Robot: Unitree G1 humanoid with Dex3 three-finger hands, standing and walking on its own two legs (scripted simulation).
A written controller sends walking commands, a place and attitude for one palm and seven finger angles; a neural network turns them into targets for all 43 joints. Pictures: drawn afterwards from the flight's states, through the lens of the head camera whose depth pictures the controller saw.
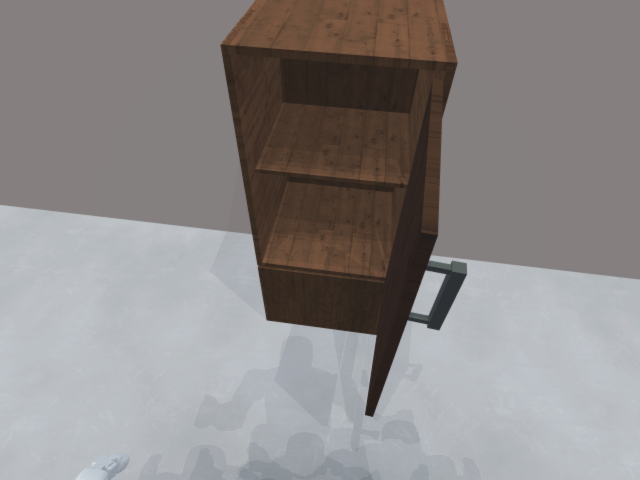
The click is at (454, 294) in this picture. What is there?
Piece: cupboard door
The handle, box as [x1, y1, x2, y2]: [408, 260, 466, 329]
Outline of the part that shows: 466,263 452,261 450,264 446,264 429,260 426,270 445,273 446,275 428,316 410,312 408,320 426,323 427,327 439,329 466,275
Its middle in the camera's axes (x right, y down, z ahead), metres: +0.16 +0.08 +0.56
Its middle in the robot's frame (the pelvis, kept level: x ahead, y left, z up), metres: +0.38 -0.14 +0.00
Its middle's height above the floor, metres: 0.77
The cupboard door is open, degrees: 85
